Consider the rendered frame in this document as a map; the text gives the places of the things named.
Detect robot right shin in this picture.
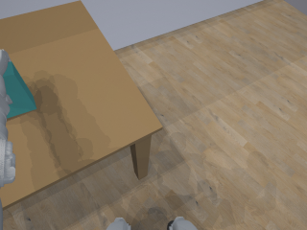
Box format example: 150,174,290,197
172,217,184,224

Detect robot shin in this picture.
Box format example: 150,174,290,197
114,218,125,222
172,217,184,224

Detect sponge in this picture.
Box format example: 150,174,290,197
3,61,36,119

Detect robot left hand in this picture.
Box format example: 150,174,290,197
0,49,13,104

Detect robot left shin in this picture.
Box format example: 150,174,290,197
114,218,125,222

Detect left robot forearm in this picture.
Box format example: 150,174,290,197
0,75,11,142

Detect left robot upper arm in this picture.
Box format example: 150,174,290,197
0,139,16,230

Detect table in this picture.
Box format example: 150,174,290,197
0,0,163,211

